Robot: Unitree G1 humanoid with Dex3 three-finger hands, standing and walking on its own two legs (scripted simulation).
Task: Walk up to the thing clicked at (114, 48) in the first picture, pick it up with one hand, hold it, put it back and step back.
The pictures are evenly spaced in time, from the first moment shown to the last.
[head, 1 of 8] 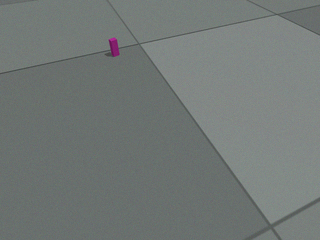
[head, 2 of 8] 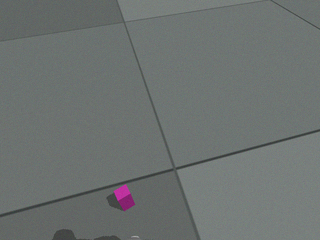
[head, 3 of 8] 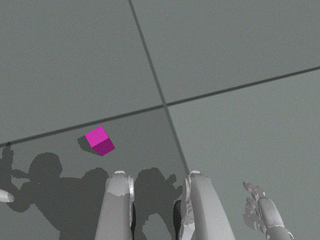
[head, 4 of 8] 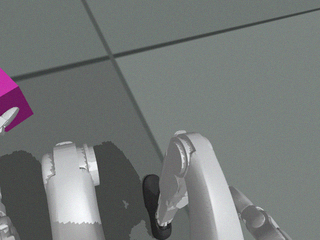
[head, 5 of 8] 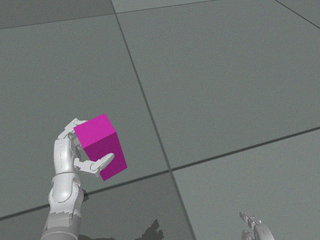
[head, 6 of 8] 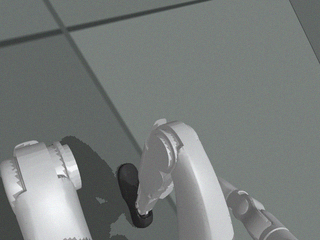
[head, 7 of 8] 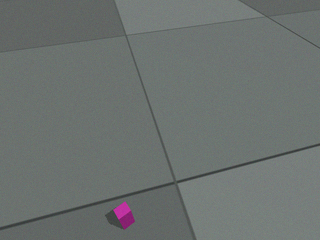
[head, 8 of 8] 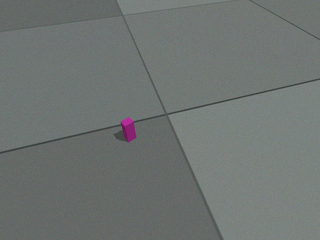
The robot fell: no
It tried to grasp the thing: yes
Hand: left
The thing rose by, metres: 0.67
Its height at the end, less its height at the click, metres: +0.00
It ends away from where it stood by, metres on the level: 0.02
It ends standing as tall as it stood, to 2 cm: yes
